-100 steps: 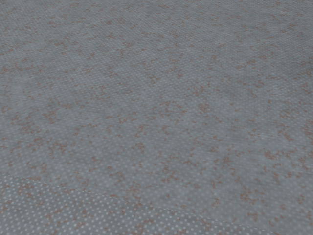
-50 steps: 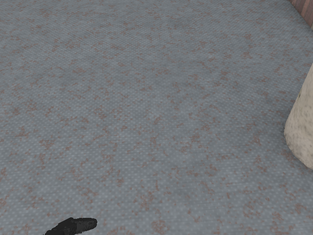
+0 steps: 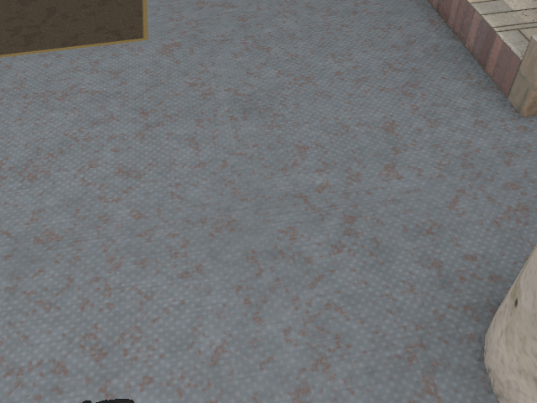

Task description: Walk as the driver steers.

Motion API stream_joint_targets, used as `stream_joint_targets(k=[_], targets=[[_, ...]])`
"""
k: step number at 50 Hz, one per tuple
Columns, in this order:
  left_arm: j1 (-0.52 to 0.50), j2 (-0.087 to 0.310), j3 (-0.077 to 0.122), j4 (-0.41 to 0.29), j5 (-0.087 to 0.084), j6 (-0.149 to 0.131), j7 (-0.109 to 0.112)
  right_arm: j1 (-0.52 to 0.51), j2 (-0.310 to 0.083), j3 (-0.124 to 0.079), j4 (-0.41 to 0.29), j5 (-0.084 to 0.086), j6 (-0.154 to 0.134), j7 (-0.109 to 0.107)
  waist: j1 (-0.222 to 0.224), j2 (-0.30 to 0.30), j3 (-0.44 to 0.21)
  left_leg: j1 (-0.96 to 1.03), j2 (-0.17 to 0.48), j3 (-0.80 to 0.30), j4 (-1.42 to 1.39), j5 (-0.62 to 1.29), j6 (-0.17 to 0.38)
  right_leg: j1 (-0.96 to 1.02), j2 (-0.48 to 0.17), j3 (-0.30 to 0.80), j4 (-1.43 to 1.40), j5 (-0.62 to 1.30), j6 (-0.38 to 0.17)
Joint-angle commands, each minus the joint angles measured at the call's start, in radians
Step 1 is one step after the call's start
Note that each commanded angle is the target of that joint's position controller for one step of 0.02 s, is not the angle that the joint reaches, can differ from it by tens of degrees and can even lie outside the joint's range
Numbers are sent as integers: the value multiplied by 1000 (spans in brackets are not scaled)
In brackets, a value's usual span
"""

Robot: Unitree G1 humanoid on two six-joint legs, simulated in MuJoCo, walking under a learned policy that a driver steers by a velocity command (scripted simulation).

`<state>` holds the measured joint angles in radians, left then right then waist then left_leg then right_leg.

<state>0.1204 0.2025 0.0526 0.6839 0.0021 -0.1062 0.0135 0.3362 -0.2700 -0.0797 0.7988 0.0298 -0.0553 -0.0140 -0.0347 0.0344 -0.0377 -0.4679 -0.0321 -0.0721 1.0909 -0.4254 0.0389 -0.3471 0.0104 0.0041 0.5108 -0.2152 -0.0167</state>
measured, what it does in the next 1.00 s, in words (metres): walks ahead, turning left: left foot, then right foot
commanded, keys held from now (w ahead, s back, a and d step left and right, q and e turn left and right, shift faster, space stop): w+q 0.58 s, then w+e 0.42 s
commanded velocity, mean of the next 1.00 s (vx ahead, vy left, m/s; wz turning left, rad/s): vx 0.50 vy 0.00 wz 0.30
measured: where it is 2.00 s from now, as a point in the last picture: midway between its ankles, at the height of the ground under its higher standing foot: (199, 258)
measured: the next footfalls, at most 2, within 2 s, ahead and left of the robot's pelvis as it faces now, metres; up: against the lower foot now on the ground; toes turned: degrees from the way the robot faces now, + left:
left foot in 0.38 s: +0.30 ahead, +0.20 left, +0.00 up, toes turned +17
right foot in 0.92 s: +0.65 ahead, +0.12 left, +0.00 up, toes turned +18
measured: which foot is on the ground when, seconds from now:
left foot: up 0.00-0.36, down 0.38-0.92, up 0.94-1.00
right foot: down 0.00-0.38, up 0.40-0.90, down 0.92-1.00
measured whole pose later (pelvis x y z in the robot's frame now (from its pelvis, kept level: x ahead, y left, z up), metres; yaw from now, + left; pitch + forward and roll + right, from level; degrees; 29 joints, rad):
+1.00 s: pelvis +0.51 +0.15 -0.01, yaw +17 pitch +3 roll +0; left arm 0.11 0.28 0.05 0.67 -0.02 -0.09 -0.05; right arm 0.32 -0.28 -0.06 0.77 0.00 -0.07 0.00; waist -0.03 0.01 0.02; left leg -0.23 -0.05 -0.05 1.06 -0.48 0.02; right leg -0.47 0.08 -0.02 0.58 -0.16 -0.10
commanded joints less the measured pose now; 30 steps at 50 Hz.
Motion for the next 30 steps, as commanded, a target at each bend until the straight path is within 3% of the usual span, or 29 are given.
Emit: stream_joint_targets(k=[1, 5, 9, 13, 15, 17, 18, 19, 20, 21, 22, 23, 24, 25, 27, 30], targets=[[76, 116, 39, -14, 9, 0, -2, -83, -75, -23, -115, -7, -4, 2, 56, -154, 49, -388, 126, -48, 111, 102, -11, 275, -303, 327, -295, -29, -165], [89, 131, 49, 21, 12, -4, -4, -120, -43, -17, -144, -8, 16, 13, 38, -121, 36, -345, 139, -28, 40, 241, -47, 225, -271, 125, -341, 202, -170], [115, 179, 65, 53, 4, 1, 6, -235, -17, 2, -182, -12, 16, 35, 66, -106, 49, -278, 141, 14, -200, 403, -44, 225, -256, -14, -333, 258, -142], [160, 232, 82, 75, -19, 10, 6, -339, -33, 4, -230, -8, 22, 58, 97, -111, 75, -217, 125, 67, -354, 370, -12, 283, -287, -70, -311, 224, -118], [173, 255, 91, 85, -29, 20, 5, -357, -52, -3, -252, -8, 26, 65, 92, -120, 83, -187, 103, 102, -399, 277, 20, 334, -309, -92, -265, 311, -103], [163, 284, 98, 86, -37, 32, 10, -271, -87, -25, -243, -14, 29, 66, 28, -138, 24, -11, 26, 175, -465, 212, 65, 349, -293, -155, -92, 650, -73], [172, 273, 93, 87, -36, 37, 12, -117, -132, -54, -198, -13, 30, 62, -47, -111, -55, 213, -34, 204, -526, 264, 97, 298, -251, -200, 107, 752, -47], [187, 235, 77, 70, -13, 35, 17, 66, -215, -89, -161, -8, 34, 46, -121, -23, -153, 539, 50, 35, -519, 315, 152, 53, -213, -214, 418, 523, 4], [250, 101, 29, -7, 26, 9, 6, 42, -340, -98, -171, -1, 23, 41, -11, 273, -233, 825, 316, -555, -646, 150, 338, -395, -17, -128, 782, -345, 67], [165, 173, 36, -12, -11, -30, -6, 106, -268, -75, -197, -9, 15, 41, -95, 175, -361, 876, 362, -746, -782, 42, 365, -495, -11, 83, 900, -364, 50], [92, 211, 45, -30, -44, -43, -11, 76, -210, -58, -179, -18, 6, 41, -97, 125, -235, 805, 339, -607, -783, 122, 320, -574, -50, 75, 902, -265, 32], [76, 199, 37, -29, -28, -49, -4, 15, -180, -47, -188, -14, 2, 38, -60, 47, -161, 661, 298, -489, -772, 210, 287, -537, -92, 71, 827, -179, 21], [69, 202, 41, -24, 1, -47, 5, -63, -151, -37, -200, -17, 2, 36, -16, 6, -106, 510, 262, -400, -776, 309, 262, -460, -123, 70, 745, -126, 25], [80, 211, 49, -25, 10, -35, 7, -109, -130, -28, -215, -27, 1, 34, 26, 15, -81, 397, 235, -348, -798, 392, 254, -380, -141, 78, 700, -101, 27], [90, 194, 48, -26, 13, -11, 6, -133, -127, -27, -213, -28, -6, 30, 56, 20, -58, 299, 212, -311, -836, 453, 261, -327, -137, 69, 627, -82, 42], [29, 154, 32, -36, 19, 3, 5, -102, -137, -29, -180, -21, -11, 12, 51, 8, -19, 245, 180, -220, -854, 528, 245, -339, -117, 49, 463, 55, 69]])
